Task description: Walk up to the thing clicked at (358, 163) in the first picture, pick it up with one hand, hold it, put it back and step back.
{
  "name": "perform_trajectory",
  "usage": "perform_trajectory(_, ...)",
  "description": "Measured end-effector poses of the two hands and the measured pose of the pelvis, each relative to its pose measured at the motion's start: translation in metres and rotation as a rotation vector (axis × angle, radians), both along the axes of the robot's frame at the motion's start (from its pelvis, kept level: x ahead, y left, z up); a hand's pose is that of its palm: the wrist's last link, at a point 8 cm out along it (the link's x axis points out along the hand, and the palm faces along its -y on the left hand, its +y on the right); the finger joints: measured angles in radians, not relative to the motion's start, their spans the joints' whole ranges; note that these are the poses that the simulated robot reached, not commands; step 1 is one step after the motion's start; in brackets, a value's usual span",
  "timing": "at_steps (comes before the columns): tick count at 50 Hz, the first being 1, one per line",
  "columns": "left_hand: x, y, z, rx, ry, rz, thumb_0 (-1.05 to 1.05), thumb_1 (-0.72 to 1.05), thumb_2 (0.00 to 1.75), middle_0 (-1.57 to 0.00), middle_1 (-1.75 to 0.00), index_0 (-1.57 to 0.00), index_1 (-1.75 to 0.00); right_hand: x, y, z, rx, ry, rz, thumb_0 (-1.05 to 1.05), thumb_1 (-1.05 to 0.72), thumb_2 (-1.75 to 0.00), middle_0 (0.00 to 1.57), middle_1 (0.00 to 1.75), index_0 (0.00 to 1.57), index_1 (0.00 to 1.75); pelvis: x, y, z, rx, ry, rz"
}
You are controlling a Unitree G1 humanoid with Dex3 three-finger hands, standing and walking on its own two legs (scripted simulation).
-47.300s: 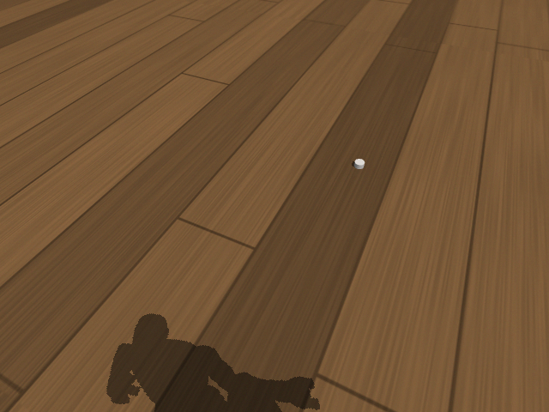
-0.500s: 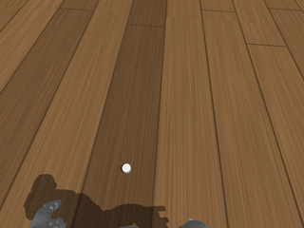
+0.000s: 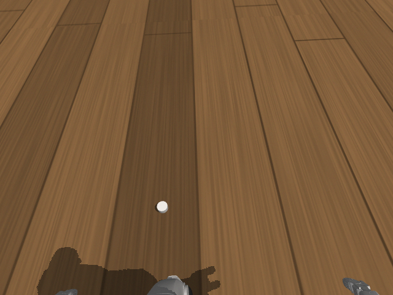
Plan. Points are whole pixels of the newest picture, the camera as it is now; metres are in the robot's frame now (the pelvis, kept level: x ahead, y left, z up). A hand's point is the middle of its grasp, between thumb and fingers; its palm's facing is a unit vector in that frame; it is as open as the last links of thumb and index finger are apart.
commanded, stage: step back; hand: left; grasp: from above
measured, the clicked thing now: (162, 207) +0.57 +0.24 -0.74
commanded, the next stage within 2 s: none
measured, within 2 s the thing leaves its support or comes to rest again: neither
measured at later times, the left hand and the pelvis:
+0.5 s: hand out of the picture -0.02 +0.27 -0.13, palm faces +0.07 -0.93 -0.36, open 7.4 cm; pelvis -0.13 -0.01 +0.01, yaw +4 degrees
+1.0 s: hand out of the picture -0.21 +0.22 -0.13, palm faces +0.07 -0.90 -0.44, open 7.4 cm; pelvis -0.30 -0.06 +0.00, yaw +6 degrees
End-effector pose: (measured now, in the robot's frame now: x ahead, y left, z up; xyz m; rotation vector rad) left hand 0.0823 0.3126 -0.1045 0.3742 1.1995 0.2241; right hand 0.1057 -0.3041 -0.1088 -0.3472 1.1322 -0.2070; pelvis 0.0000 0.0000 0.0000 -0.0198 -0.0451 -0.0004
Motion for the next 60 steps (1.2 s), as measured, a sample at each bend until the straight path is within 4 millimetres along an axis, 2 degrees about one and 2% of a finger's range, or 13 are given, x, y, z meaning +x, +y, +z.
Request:
perform_trajectory(5, -0.032, -0.012, 0.016, 0.0, -0.016, 0.018, 0.01, 0.91, 0.9, -0.2, -0.3, -0.21, -0.3, -0.025, -0.013, 0.007, 0.002, 0.026, -0.009, 0.01, -0.91, -0.9, 0.2, 0.3, 0.2, 0.3, -0.021, -0.008, 0.011, 0.04, 0.004, 0.005)
perform_trajectory(10, -0.041, -0.014, 0.023, 0.008, -0.072, 0.022, 0.01, 0.9, 0.9, -0.2, -0.3, -0.21, -0.3, -0.056, -0.019, 0.012, -0.029, 0.063, 0.025, 0.01, -0.91, -0.9, 0.2, 0.3, 0.2, 0.3, -0.044, -0.009, 0.014, 0.04, 0.022, 0.038)
perform_trajectory(15, -0.051, -0.007, 0.013, -0.01, -0.155, 0.02, 0.01, 0.9, 0.9, -0.2, -0.3, -0.21, -0.3, -0.083, -0.016, 0.01, -0.065, 0.088, 0.069, 0.01, -0.91, -0.9, 0.2, 0.3, 0.2, 0.3, -0.074, -0.004, 0.004, 0.024, 0.019, 0.084)
perform_trajectory(18, -0.066, -0.002, 0.004, -0.03, -0.158, 0.03, 0.01, 0.9, 0.9, -0.2, -0.3, -0.21, -0.3, -0.1, -0.007, 0.012, -0.066, 0.079, 0.078, 0.01, -0.91, -0.9, 0.2, 0.3, 0.2, 0.3, -0.094, 0.0, 0.001, 0.047, 0.0, 0.078)
perform_trajectory(23, -0.099, -0.003, 0.005, -0.042, -0.124, 0.053, 0.01, 0.91, 0.9, -0.2, -0.3, -0.21, -0.3, -0.123, -0.002, 0.026, -0.059, 0.043, 0.087, 0.01, -0.9, -0.9, 0.2, 0.3, 0.21, 0.3, -0.12, -0.005, 0.011, 0.006, 0.007, 0.076)
perform_trajectory(28, -0.142, -0.007, 0.005, -0.025, -0.083, 0.049, 0.01, 0.91, 0.9, -0.2, -0.3, -0.21, -0.3, -0.137, -0.011, 0.031, -0.063, -0.014, 0.09, 0.01, -0.9, -0.9, 0.21, 0.3, 0.21, 0.3, -0.15, -0.015, 0.011, 0.0, 0.016, 0.045)
perform_trajectory(31, -0.169, -0.014, 0.003, -0.007, -0.047, 0.038, 0.01, 0.91, 0.9, -0.2, -0.3, -0.2, -0.3, -0.148, -0.023, 0.027, -0.058, -0.053, 0.092, 0.01, -0.9, -0.9, 0.21, 0.3, 0.21, 0.3, -0.171, -0.025, 0.007, 0.006, 0.016, 0.023)
perform_trajectory(35, -0.208, -0.032, 0.001, 0.019, -0.02, 0.032, 0.01, 0.91, 0.9, -0.2, -0.3, -0.2, -0.3, -0.17, -0.047, 0.01, -0.043, -0.072, 0.079, 0.0, -0.9, -0.9, 0.21, 0.3, 0.21, 0.3, -0.202, -0.043, -0.004, -0.005, 0.006, 0.013)
perform_trajectory(41, -0.268, -0.055, 0.019, 0.021, 0.01, 0.054, 0.01, 0.9, 0.9, -0.2, -0.3, -0.21, -0.3, -0.22, -0.064, 0.006, -0.02, -0.01, 0.042, 0.01, -0.91, -0.9, 0.2, 0.3, 0.2, 0.3, -0.236, -0.055, 0.008, 0.048, 0.01, 0.029)
perform_trajectory(47, -0.292, -0.056, 0.025, 0.048, -0.054, 0.059, 0.01, 0.9, 0.9, -0.2, -0.3, -0.21, -0.3, -0.276, -0.067, 0.001, -0.027, 0.075, 0.076, 0.01, -0.91, -0.9, 0.2, 0.3, 0.2, 0.3, -0.274, -0.061, 0.009, 0.049, 0.018, 0.075)
perform_trajectory(52, -0.311, -0.047, 0.011, 0.034, -0.124, 0.065, 0.01, 0.9, 0.9, -0.2, -0.3, -0.21, -0.3, -0.314, -0.059, -0.004, -0.042, 0.105, 0.108, 0.01, -0.91, -0.9, 0.2, 0.3, 0.2, 0.3, -0.315, -0.059, -0.002, 0.049, 0.009, 0.12)
perform_trajectory(56, -0.337, -0.051, 0.006, 0.008, -0.113, 0.082, 0.01, 0.91, 0.9, -0.2, -0.3, -0.21, -0.3, -0.343, -0.054, 0.005, -0.029, 0.092, 0.118, 0.01, -0.91, -0.9, 0.2, 0.3, 0.2, 0.3, -0.344, -0.06, 0.002, 0.038, -0.008, 0.114)
perform_trajectory(60, -0.368, -0.06, 0.008, -0.011, -0.097, 0.09, 0.01, 0.91, 0.9, -0.2, -0.3, -0.21, -0.3, -0.36, -0.059, 0.017, -0.037, 0.053, 0.117, 0.01, -0.9, -0.9, 0.21, 0.3, 0.21, 0.3, -0.369, -0.068, 0.009, 0.018, 0.002, 0.091)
